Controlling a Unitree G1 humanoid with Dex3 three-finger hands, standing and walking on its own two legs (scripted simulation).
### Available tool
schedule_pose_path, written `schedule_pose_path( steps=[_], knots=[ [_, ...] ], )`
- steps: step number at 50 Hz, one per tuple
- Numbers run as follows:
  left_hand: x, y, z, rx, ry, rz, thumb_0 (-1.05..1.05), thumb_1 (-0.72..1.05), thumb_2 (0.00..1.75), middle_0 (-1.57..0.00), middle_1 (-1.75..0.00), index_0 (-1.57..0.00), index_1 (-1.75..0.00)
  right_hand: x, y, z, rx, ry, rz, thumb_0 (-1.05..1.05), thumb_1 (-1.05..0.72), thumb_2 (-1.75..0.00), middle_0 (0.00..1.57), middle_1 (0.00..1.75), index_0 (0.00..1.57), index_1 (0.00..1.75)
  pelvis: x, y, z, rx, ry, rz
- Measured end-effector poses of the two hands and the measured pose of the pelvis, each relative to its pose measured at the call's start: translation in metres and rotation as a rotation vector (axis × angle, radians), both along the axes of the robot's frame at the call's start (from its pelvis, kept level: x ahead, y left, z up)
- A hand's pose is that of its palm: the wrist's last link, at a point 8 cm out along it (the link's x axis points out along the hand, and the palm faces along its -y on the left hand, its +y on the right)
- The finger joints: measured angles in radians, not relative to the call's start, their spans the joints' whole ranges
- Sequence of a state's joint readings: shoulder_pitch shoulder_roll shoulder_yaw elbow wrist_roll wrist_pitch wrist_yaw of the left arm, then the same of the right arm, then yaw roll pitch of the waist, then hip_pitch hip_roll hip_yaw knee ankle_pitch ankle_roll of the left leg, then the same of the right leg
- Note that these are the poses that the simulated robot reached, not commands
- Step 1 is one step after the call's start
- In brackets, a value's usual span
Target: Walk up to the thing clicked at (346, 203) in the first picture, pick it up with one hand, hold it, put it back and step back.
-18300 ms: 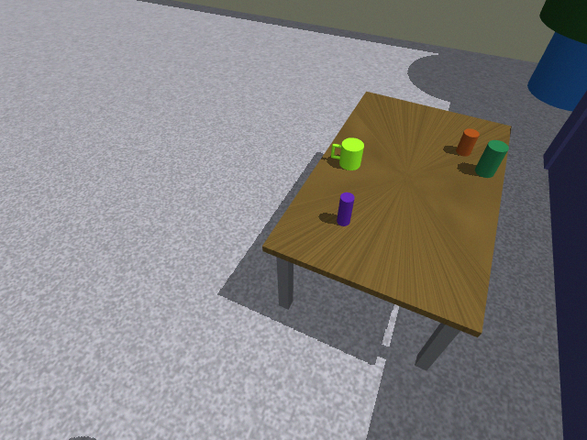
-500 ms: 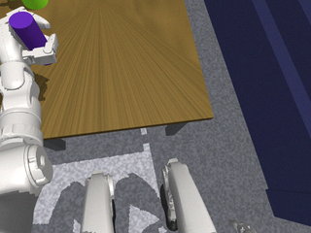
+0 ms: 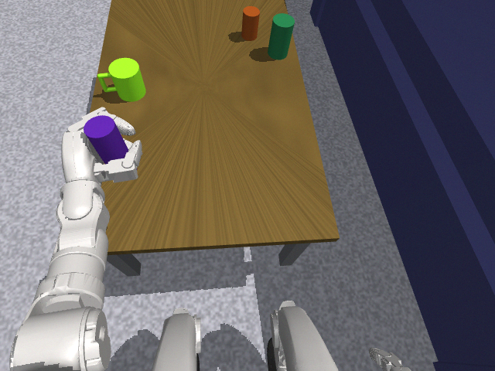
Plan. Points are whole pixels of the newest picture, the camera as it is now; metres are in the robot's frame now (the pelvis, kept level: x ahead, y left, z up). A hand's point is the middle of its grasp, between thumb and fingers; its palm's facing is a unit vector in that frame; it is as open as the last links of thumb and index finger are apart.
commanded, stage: lift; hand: left
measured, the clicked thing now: (113, 150) +0.46 +0.19 +0.04
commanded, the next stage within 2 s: hold in 1.02 s
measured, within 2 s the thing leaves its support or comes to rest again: neither
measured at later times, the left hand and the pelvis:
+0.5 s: hand (105, 157) +0.40 +0.18 +0.10, palm faces +0.14 -0.99 -0.03, open 5.6 cm; pelvis +0.02 +0.00 +0.06, yaw +1 degrees
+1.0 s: hand (97, 149) +0.39 +0.17 +0.13, palm faces +0.14 -0.99 -0.02, open 5.6 cm; pelvis +0.04 +0.00 +0.09, yaw +1 degrees
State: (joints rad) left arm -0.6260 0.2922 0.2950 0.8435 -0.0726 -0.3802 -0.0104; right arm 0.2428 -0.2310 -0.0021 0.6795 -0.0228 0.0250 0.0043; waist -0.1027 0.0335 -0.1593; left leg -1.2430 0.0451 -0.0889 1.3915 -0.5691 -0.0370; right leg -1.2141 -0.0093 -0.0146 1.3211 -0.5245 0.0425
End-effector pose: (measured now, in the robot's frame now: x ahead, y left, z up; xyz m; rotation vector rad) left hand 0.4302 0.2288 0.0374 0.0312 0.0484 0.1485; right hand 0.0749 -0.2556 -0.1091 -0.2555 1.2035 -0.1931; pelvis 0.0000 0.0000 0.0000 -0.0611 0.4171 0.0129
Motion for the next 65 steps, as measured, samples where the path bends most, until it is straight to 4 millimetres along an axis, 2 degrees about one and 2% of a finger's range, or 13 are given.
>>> schedule_pose_path(
  steps=[11, 22, 38, 42, 65],
  knots=[
    [-0.035, 0.004, 0.039, 0.008, -0.013, -0.007, 0.0, 0.05, 1.24, -0.99, -1.21, -1.03, -1.19, 0.018, 0.003, 0.037, 0.004, -0.057, 0.03, 0.01, -0.9, -0.9, 0.2, 0.3, 0.2, 0.3, 0.004, 0.0, 0.036, 0.01, -0.095, 0.011],
    [-0.053, -0.001, 0.061, -0.006, -0.009, -0.009, 0.0, 0.04, 1.25, -1.0, -1.21, -1.04, -1.19, 0.034, 0.006, 0.061, 0.017, -0.105, 0.036, 0.01, -0.9, -0.9, 0.2, 0.3, 0.2, 0.3, 0.013, -0.001, 0.059, 0.021, -0.152, 0.012],
    [-0.061, -0.003, 0.088, -0.005, -0.029, -0.014, 0.0, 0.04, 1.24, -0.99, -1.21, -1.03, -1.19, 0.064, 0.01, 0.083, 0.032, -0.169, 0.055, 0.01, -0.9, -0.9, 0.2, 0.3, 0.2, 0.3, 0.027, -0.003, 0.079, 0.031, -0.208, 0.011],
    [-0.063, -0.003, 0.089, -0.012, -0.019, -0.006, 0.0, 0.05, 1.24, -0.99, -1.22, -1.03, -1.19, 0.069, 0.009, 0.087, 0.035, -0.175, 0.054, 0.01, -0.9, -0.9, 0.2, 0.3, 0.2, 0.3, 0.03, -0.003, 0.082, 0.034, -0.218, 0.009],
    [-0.073, -0.004, 0.104, -0.015, -0.029, -0.006, 0.0, 0.06, 1.22, -0.98, -1.22, -1.02, -1.2, 0.08, 0.006, 0.101, 0.035, -0.199, 0.055, 0.01, -0.9, -0.9, 0.2, 0.3, 0.2, 0.3, 0.037, -0.006, 0.095, 0.042, -0.263, 0.009]
  ],
)
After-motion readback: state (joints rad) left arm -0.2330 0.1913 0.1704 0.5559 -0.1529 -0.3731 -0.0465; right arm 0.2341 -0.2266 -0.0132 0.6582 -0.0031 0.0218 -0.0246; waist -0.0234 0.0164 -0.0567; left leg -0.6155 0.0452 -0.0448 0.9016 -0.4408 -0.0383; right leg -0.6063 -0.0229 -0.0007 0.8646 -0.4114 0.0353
